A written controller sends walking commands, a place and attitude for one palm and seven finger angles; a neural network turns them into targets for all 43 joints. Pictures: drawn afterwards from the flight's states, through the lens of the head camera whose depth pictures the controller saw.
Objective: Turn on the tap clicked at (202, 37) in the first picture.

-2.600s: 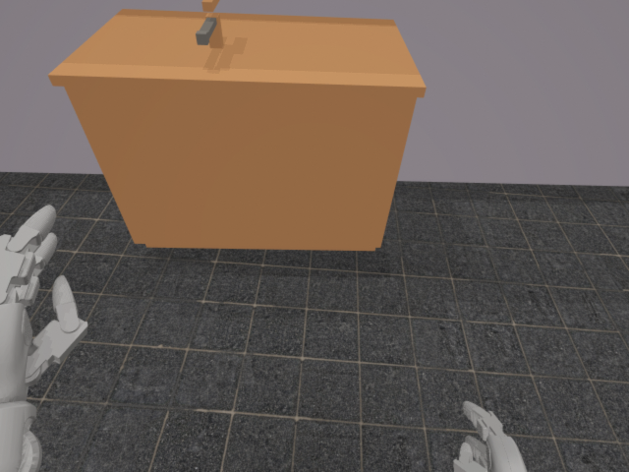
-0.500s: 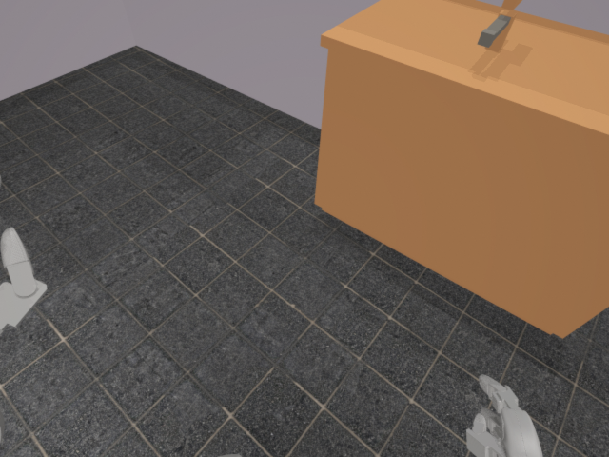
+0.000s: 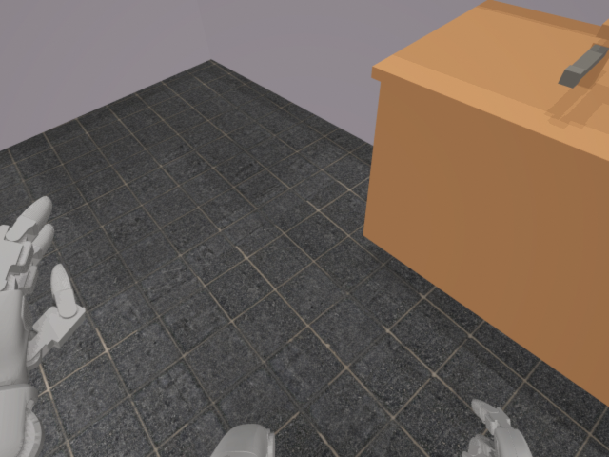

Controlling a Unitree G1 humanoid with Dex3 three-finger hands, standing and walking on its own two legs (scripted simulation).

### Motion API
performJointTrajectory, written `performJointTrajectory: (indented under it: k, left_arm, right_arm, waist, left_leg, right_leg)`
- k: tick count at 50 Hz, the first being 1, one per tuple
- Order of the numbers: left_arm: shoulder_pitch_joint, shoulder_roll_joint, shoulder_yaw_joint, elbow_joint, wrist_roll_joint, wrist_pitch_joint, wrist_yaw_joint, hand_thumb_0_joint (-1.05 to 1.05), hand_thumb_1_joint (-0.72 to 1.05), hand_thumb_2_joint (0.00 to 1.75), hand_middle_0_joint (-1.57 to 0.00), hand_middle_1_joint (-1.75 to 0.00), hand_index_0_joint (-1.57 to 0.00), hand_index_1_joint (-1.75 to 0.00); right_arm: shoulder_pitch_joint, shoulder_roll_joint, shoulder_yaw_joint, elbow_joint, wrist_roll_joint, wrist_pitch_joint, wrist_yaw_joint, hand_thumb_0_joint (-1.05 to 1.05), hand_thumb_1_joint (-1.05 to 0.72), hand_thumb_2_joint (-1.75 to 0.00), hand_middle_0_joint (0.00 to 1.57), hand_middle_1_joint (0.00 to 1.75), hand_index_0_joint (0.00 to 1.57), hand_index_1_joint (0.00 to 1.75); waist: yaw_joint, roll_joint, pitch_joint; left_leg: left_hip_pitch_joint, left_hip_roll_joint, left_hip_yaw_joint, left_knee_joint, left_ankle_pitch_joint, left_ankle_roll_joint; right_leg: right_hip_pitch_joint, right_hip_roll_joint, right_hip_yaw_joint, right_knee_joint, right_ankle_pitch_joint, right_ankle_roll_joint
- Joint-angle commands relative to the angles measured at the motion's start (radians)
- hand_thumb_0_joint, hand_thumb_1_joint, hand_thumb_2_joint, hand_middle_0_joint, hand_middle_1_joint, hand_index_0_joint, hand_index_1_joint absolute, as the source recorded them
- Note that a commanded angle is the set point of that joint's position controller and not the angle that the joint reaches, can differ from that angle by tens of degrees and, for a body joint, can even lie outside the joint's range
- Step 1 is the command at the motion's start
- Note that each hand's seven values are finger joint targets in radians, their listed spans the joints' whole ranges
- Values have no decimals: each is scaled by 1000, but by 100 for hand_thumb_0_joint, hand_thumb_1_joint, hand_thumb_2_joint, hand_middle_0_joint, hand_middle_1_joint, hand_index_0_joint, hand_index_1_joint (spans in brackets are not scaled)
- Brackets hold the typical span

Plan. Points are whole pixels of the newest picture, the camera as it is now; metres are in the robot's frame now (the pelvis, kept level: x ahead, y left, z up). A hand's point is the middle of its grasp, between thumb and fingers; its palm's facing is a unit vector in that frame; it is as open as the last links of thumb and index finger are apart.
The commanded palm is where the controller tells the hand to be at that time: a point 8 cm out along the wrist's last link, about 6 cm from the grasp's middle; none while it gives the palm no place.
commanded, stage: walk to a spot facing it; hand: left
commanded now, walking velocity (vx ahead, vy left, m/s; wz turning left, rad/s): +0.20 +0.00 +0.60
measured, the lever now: (571, 76) +0.76 -0.46 +0.10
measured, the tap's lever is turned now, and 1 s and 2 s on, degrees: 0 0 0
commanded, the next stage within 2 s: turn to face it in 0.06 s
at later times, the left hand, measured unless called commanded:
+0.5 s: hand (96, 212) +0.32 +0.24 +0.20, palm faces +0.44 -0.80 -0.42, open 7.4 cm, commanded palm +0.27 +0.28 +0.18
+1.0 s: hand (200, 178) +0.37 +0.13 +0.20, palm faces +0.17 -0.85 -0.49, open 7.4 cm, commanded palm +0.33 +0.19 +0.18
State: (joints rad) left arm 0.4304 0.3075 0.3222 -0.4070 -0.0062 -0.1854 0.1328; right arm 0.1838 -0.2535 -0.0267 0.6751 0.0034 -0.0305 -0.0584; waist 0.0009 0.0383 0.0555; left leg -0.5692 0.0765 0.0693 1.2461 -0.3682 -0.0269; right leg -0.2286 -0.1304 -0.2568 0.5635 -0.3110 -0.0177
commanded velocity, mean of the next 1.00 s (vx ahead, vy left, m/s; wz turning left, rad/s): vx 0.01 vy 0.00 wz -0.44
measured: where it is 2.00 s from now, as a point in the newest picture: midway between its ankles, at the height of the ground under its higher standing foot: outside the picture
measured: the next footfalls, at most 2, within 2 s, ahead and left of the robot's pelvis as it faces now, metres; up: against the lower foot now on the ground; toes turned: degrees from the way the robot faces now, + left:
left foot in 0.22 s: +0.18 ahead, +0.15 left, +0.00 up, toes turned +14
right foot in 0.56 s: +0.20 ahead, -0.11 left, +0.00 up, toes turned -11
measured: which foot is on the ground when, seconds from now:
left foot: up 0.00-0.20, down 0.22-0.58, up 0.60-1.00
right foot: down 0.00-0.22, up 0.24-0.54, down 0.56-1.00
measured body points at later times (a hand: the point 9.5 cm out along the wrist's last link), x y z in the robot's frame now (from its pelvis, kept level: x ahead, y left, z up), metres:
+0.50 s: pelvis +0.11 +0.00 +0.00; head +0.14 +0.00 +0.44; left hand +0.29 +0.28 +0.22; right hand +0.31 -0.16 -0.09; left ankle +0.14 +0.14 -0.74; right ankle +0.16 -0.10 -0.71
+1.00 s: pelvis +0.10 -0.04 +0.00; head +0.12 -0.05 +0.45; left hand +0.35 +0.18 +0.23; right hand +0.19 -0.35 -0.08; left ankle +0.12 +0.12 -0.70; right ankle +0.16 -0.10 -0.74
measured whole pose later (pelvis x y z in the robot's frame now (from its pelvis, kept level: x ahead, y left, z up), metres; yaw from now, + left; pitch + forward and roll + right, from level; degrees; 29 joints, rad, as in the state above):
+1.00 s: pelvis +0.10 -0.04 +0.00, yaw -16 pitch +2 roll +3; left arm 0.51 0.44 0.43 -0.56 -0.06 -0.23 0.15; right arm 0.18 -0.29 -0.06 0.56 0.02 0.03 -0.03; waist 0.00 -0.02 0.01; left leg -0.40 0.03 0.02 0.83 -0.45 -0.07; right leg -0.38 0.10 0.05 0.45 -0.09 -0.11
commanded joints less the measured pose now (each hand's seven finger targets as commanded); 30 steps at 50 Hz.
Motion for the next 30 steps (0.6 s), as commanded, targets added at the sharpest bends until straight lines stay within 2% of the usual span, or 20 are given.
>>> performJointTrajectory:
  k: [1, 4, 5, 6, 8, 9, 10, 11, 12, 13, 14, 15, 17, 20, 24, 26, 27, 28, 29, 30]
  left_arm:
    - [-75, 280, 179, -394, -7, -95, 48, 0, 90, 90, -20, -30, -20, -30]
    - [40, 279, 227, -442, -18, -89, 74, 0, 90, 90, -20, -30, -20, -30]
    - [82, 266, 227, -439, -22, -82, 79, 0, 90, 90, -20, -30, -20, -30]
    - [83, 261, 229, -454, -26, -81, 85, 0, 90, 90, -20, -30, -20, -30]
    - [67, 253, 223, -444, -33, -79, 92, 0, 90, 90, -20, -30, -20, -30]
    - [48, 243, 214, -444, -34, -91, 93, 0, 90, 90, -20, -30, -20, -30]
    - [92, 206, 190, -423, -39, -107, 86, 0, 90, 90, -20, -30, -20, -30]
    - [63, 246, 207, -423, -37, -122, 91, 0, 90, 90, -20, -30, -20, -30]
    - [4, 304, 225, -359, -21, -119, 82, 0, 90, 90, -20, -30, -20, -30]
    - [21, 275, 211, -261, -27, -102, 56, 0, 90, 90, -20, -30, -20, -30]
    - [-18, 264, 213, -314, -32, -101, 47, 0, 90, 90, -20, -30, -20, -30]
    - [-34, 280, 224, -368, -26, -100, 44, 0, 90, 90, -20, -30, -20, -30]
    - [-49, 246, 171, -459, -26, -104, 36, 0, 90, 90, -20, -30, -20, -30]
    - [-58, 228, 142, -468, -28, -89, 33, 0, 90, 90, -20, -30, -20, -30]
    - [-71, 199, 141, -317, -21, -70, 28, 0, 90, 90, -20, -30, -20, -30]
    - [-84, 199, 145, -241, -21, -55, 24, 0, 90, 90, -20, -30, -20, -30]
    - [-102, 202, 144, -213, -20, -52, 21, 0, 90, 90, -20, -30, -20, -30]
    - [-140, 212, 138, -191, -13, -49, 17, 0, 90, 90, -20, -30, -20, -30]
    - [-156, 251, 152, -181, -6, -50, 21, 0, 90, 90, -20, -30, -20, -30]
    - [-125, 241, 163, -132, -16, -34, 25, 0, 90, 90, -20, -30, -20, -30]
  right_arm:
    - [-105, -41, -23, -207, -10, -54, -7, 0, -90, -90, 20, 30, 20, 30]
    - [-74, -20, -34, -252, -13, -50, -7, 0, -90, -90, 20, 30, 20, 30]
    - [-66, -20, -38, -260, -12, -47, -8, 0, -90, -90, 20, 30, 20, 30]
    - [-56, -14, -36, -270, -11, -44, -7, 0, -90, -90, 20, 30, 20, 30]
    - [-16, -24, -48, -267, -9, -36, -15, 0, -90, -90, 20, 30, 20, 30]
    - [-6, -38, -54, -270, -2, -34, -24, 0, -90, -90, 20, 30, 20, 30]
    - [-12, -62, -62, -269, 0, -39, -25, 0, -90, -90, 20, 30, 20, 30]
    - [-8, -68, -49, -267, 4, -45, -12, 0, -90, -90, 20, 30, 20, 30]
    - [-15, -80, -48, -255, 10, -45, 4, 0, -90, -90, 20, 30, 20, 30]
    - [-35, -87, -49, -235, 9, -42, 3, 0, -90, -90, 20, 30, 20, 30]
    - [-27, -92, -63, -230, 16, -39, 3, 0, -90, -90, 20, 30, 20, 30]
    - [-39, -87, -60, -227, 15, -44, 6, 0, -90, -90, 20, 30, 20, 30]
    - [-60, -62, -33, -230, 6, -66, 15, 0, -90, -90, 20, 30, 20, 30]
    - [-57, -60, -15, -238, 2, -104, 26, 0, -90, -90, 20, 30, 20, 30]
    - [-46, -57, -15, -224, -3, -118, 30, 0, -90, -90, 20, 30, 20, 30]
    - [-45, -50, -16, -225, 0, -110, 26, 0, -90, -90, 20, 30, 20, 30]
    - [-39, -49, -16, -223, 3, -105, 25, 0, -90, -90, 20, 30, 20, 30]
    - [-29, -39, -16, -222, 6, -99, 25, 0, -90, -90, 20, 30, 20, 30]
    - [-40, -13, -10, -236, 7, -93, 21, 0, -90, -90, 20, 30, 20, 30]
    - [-88, -8, 2, -249, -2, -94, 17, 0, -90, -90, 20, 30, 20, 30]
  waist:
    - [13, -170, -88]
    - [43, -166, -141]
    - [41, -158, -164]
    - [36, -165, -178]
    - [-20, -122, -251]
    - [-42, -8, -296]
    - [-29, 262, -301]
    - [-12, 294, -330]
    - [-22, 133, -273]
    - [-15, 73, -225]
    - [-17, 108, -214]
    - [-7, 155, -215]
    - [4, 211, -194]
    - [4, 263, -175]
    - [15, 191, -138]
    - [20, 130, -129]
    - [21, 79, -129]
    - [12, -55, -128]
    - [11, -298, -137]
    - [26, -361, -128]
  left_leg:
    - [-13, 62, 28, -274, 40, 2]
    - [36, 21, 114, -478, 13, 8]
    - [68, 12, 129, -525, 13, 10]
    - [107, -18, 163, -572, 44, 7]
    - [320, -101, 216, -715, 192, 5]
    - [499, -66, 146, -782, 289, 27]
    - [669, 173, -179, -796, 637, 134]
    - [730, 379, -474, -799, 997, 267]
    - [656, 388, -447, -817, 912, 281]
    - [554, 364, -347, -838, 751, 254]
    - [517, 353, -296, -840, 652, 252]
    - [531, 315, -199, -834, 647, 223]
    - [446, 265, -67, -863, 614, 171]
    - [344, 274, 14, -902, 480, 135]
    - [300, 310, 46, -856, 318, 96]
    - [306, 301, 71, -762, 261, 64]
    - [297, 272, 88, -676, 225, 42]
    - [283, 205, 123, -526, 154, 14]
    - [133, 75, 139, -314, -97, -28]
    - [1, -7, 45, -153, -300, -47]
  right_leg:
    - [125, -263, 124, -250, 350, -92]
    - [217, -256, 110, -156, 576, -102]
    - [240, -264, 98, -113, 621, -100]
    - [234, -247, 75, -64, 673, -89]
    - [158, -195, 13, 163, 709, -31]
    - [59, -140, 10, 339, 588, 11]
    - [-193, 6, 31, 575, 5, 68]
    - [-343, 83, 161, 734, -387, 53]
    - [-395, 70, 252, 780, -354, 36]
    - [-391, 29, 259, 734, -268, 43]
    - [-382, 16, 254, 686, -228, 51]
    - [-377, 13, 242, 613, -190, 52]
    - [-283, 32, 196, 460, -106, 55]
    - [-155, 62, 149, 291, -36, 62]
    - [-96, 86, 123, 181, -30, 75]
    - [-57, 99, 113, 69, 13, 76]
    - [-20, 102, 123, -9, 87, 68]
    - [-9, 47, 214, -95, 235, 37]
    - [63, -104, 496, -150, 571, -48]
    - [85, -215, 678, -190, 810, -126]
